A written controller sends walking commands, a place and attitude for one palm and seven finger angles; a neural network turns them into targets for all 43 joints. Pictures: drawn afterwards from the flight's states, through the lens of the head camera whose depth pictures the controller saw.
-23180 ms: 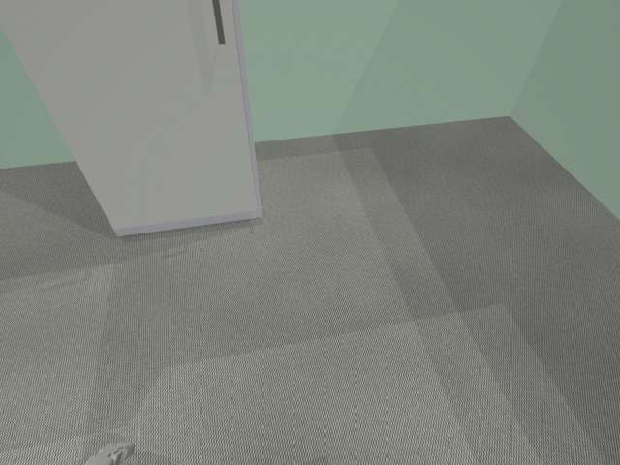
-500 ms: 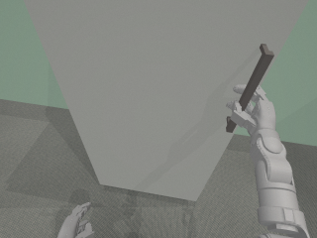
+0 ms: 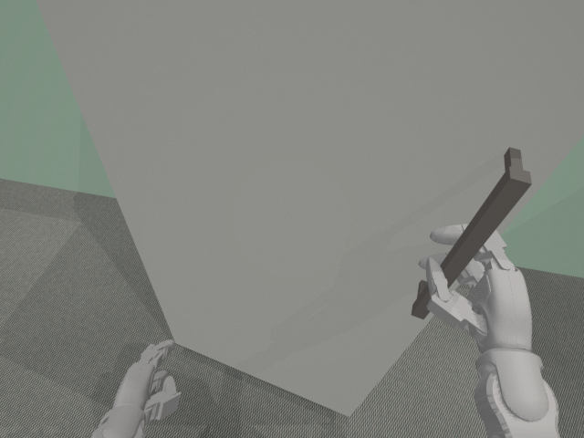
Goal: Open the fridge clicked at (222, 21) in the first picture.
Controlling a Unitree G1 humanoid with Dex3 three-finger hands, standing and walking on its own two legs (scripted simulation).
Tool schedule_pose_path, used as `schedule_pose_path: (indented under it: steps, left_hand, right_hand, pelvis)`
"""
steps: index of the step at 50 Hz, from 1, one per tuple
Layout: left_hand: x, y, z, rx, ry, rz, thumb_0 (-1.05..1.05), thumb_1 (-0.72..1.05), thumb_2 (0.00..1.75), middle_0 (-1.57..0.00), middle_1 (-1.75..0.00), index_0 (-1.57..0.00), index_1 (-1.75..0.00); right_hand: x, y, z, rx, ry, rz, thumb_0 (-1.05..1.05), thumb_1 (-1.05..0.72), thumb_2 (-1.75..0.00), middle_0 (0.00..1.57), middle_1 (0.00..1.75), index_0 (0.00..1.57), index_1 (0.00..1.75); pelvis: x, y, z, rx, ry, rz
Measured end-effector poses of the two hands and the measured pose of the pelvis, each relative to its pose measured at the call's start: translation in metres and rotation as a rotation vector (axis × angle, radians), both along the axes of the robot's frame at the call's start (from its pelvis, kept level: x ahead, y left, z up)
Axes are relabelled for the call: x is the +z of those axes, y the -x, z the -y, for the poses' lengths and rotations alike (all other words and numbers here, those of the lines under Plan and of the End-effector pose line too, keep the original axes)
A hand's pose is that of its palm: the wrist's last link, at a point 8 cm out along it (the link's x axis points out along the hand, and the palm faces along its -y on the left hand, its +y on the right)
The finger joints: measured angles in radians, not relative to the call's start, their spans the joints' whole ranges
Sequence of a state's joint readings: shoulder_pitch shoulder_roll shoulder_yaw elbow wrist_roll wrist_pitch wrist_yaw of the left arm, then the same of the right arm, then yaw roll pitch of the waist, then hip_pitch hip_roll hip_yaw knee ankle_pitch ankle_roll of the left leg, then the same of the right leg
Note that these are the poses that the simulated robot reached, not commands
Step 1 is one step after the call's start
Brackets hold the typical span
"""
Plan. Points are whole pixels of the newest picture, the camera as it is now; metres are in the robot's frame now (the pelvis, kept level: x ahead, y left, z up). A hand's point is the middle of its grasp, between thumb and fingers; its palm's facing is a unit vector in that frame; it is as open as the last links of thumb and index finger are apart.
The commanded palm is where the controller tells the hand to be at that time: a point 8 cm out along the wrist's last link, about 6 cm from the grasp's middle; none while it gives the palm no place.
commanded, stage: walk backward, drawing the door open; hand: right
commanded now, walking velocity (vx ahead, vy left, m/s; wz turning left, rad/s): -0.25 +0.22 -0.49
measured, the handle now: (457, 247) +0.31 -0.16 +0.17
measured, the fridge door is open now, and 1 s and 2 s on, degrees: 12 40 79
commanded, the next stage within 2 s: stop walking and hold the door back in 1.88 s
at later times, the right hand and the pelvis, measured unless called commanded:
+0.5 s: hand (397, 403) +0.15 -0.07 +0.14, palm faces +0.20 +0.95 -0.24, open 6.7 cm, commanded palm +0.11 -0.12 +0.15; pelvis -0.08 +0.08 -0.01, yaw -12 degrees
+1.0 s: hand out of the picture +0.05 +0.04 +0.14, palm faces +0.50 +0.83 -0.26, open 6.9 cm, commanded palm -0.01 +0.01 +0.14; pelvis -0.12 +0.28 -0.01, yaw -34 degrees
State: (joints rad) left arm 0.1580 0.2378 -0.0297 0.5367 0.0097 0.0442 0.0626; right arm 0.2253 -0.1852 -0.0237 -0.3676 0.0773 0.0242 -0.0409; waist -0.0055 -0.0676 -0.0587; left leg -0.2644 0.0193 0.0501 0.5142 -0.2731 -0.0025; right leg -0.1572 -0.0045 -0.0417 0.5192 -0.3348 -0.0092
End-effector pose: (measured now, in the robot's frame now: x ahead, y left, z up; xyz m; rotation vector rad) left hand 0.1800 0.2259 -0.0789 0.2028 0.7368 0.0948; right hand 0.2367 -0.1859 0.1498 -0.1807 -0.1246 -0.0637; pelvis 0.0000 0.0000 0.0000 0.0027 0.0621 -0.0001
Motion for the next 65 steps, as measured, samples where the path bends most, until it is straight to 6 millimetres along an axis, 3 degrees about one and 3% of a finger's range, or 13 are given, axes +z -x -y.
schedule_pose_path:
  steps: [5, 10, 16, 21, 28, 32, 36, 43, 49, 53, 55, 59, 65]
  left_hand:
    - [0.002, 0.002, 0.007, -0.021, 0.039, 0.031, 0.02, 0.91, 0.9, -0.2, -0.3, -0.2, -0.3]
    - [-0.01, 0.014, 0.006, -0.069, 0.085, 0.008, 0.01, 0.91, 0.9, -0.2, -0.3, -0.2, -0.3]
    - [-0.025, 0.041, -0.015, -0.096, 0.074, -0.068, 0.02, 0.91, 0.89, -0.2, -0.3, -0.2, -0.3]
    - [-0.026, 0.062, -0.032, -0.121, 0.008, -0.101, 0.02, 0.91, 0.9, -0.2, -0.3, -0.2, -0.3]
    - [-0.032, 0.078, -0.041, -0.169, -0.017, -0.038, 0.02, 0.91, 0.9, -0.2, -0.3, -0.2, -0.3]
    - [-0.024, 0.09, -0.047, -0.262, 0.008, -0.072, 0.02, 0.91, 0.9, -0.2, -0.3, -0.2, -0.3]
    - [-0.02, 0.091, -0.067, -0.336, 0.026, -0.086, 0.02, 0.9, 0.89, -0.21, -0.3, -0.2, -0.3]
    - [-0.036, 0.061, -0.122, -0.403, 0.054, -0.049, 0.02, 0.9, 0.89, -0.21, -0.3, -0.2, -0.3]
    - [-0.019, 0.039, -0.162, -0.457, -0.032, -0.021, 0.02, 0.91, 0.9, -0.2, -0.3, -0.2, -0.3]
    - [-0.014, 0.025, -0.173, -0.535, -0.069, 0.062, 0.02, 0.91, 0.9, -0.2, -0.3, -0.2, -0.3]
    - [-0.017, 0.024, -0.178, -0.573, -0.069, 0.071, 0.02, 0.91, 0.9, -0.2, -0.3, -0.19, -0.3]
    - [-0.012, 0.03, -0.191, -0.688, -0.043, 0.017, 0.02, 0.91, 0.9, -0.2, -0.3, -0.2, -0.3]
    - [-0.015, 0.024, -0.226, -0.782, 0.02, -0.036, 0.02, 0.9, 0.89, -0.21, -0.3, -0.2, -0.3]
  right_hand:
    - [0.001, 0.017, -0.008, -0.036, 0.037, 0.0, -0.02, -0.68, -0.77, 0.44, 1.38, 0.32, 1.36]
    - [0.001, 0.035, -0.019, -0.097, 0.068, 0.006, -0.03, -0.66, -0.78, 0.44, 1.38, 0.31, 1.38]
    - [0.001, 0.065, -0.035, -0.135, 0.077, 0.016, -0.04, -0.66, -0.76, 0.45, 1.39, 0.3, 1.38]
    - [-0.001, 0.097, -0.053, -0.132, 0.074, 0.033, -0.05, -0.68, -0.73, 0.41, 1.37, 0.26, 1.31]
    - [-0.009, 0.132, -0.073, -0.107, 0.087, 0.104, -0.06, -0.7, -0.74, 0.36, 1.34, 0.18, 1.13]
    - [-0.006, 0.149, -0.087, -0.138, 0.091, 0.073, -0.06, -0.69, -0.76, 0.36, 1.32, 0.18, 1.17]
    - [-0.005, 0.168, -0.106, -0.201, 0.082, 0.061, -0.05, -0.67, -0.8, 0.36, 1.32, 0.2, 1.19]
    - [-0.006, 0.2, -0.15, -0.393, 0.11, 0.079, -0.06, -0.64, -0.85, 0.39, 1.34, 0.2, 1.2]
    - [-0.004, 0.229, -0.184, -0.445, 0.106, 0.05, -0.06, -0.63, -0.84, 0.39, 1.33, 0.22, 1.23]
    - [-0.009, 0.247, -0.207, -0.464, 0.105, 0.108, -0.07, -0.62, -0.84, 0.41, 1.35, 0.21, 1.2]
    - [-0.012, 0.254, -0.218, -0.492, 0.121, 0.139, -0.08, -0.64, -0.83, 0.42, 1.36, 0.19, 1.16]
    - [-0.009, 0.267, -0.243, -0.568, 0.128, 0.104, -0.08, -0.64, -0.82, 0.41, 1.35, 0.19, 1.18]
    - [-0.006, 0.288, -0.292, -0.726, 0.107, 0.049, -0.06, -0.64, -0.84, 0.39, 1.34, 0.21, 1.22]
  pelvis:
    - [0.001, 0.007, -0.008, -0.018, 0.009, 0.018]
    - [-0.003, 0.017, -0.028, -0.05, 0.019, 0.016]
    - [-0.003, 0.047, -0.053, -0.112, 0.03, 0.018]
    - [-0.004, 0.069, -0.067, -0.166, 0.035, 0.04]
    - [-0.023, 0.095, -0.089, -0.239, 0.028, 0.066]
    - [-0.009, 0.107, -0.122, -0.317, 0.008, 0.081]
    - [-0.003, 0.114, -0.158, -0.358, -0.029, 0.079]
    - [-0.017, 0.115, -0.231, -0.45, -0.017, 0.08]
    - [-0.008, 0.116, -0.271, -0.566, 0.034, 0.074]
    - [-0.021, 0.118, -0.296, -0.629, 0.007, 0.052]
    - [-0.025, 0.121, -0.316, -0.657, 0.031, 0.063]
    - [-0.011, 0.119, -0.361, -0.715, 0.022, 0.103]
    - [-0.005, 0.097, -0.423, -0.791, -0.02, 0.123]
